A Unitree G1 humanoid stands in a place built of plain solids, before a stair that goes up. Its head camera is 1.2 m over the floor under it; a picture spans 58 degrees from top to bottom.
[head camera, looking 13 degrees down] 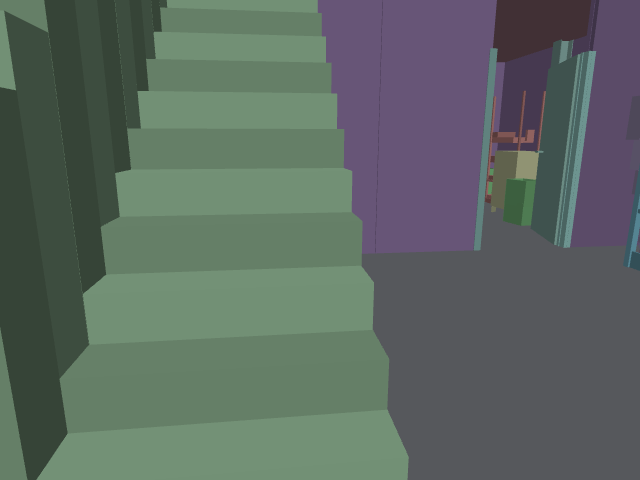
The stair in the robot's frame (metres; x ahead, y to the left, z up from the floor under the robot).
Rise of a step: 0.21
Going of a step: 0.25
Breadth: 1.16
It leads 7 degrees to the left of straight ahead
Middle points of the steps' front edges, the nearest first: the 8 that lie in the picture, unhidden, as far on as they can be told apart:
1.38 0.32 0.42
1.62 0.35 0.63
1.87 0.38 0.84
2.12 0.41 1.05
2.37 0.44 1.26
2.62 0.47 1.47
2.87 0.50 1.68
3.12 0.53 1.89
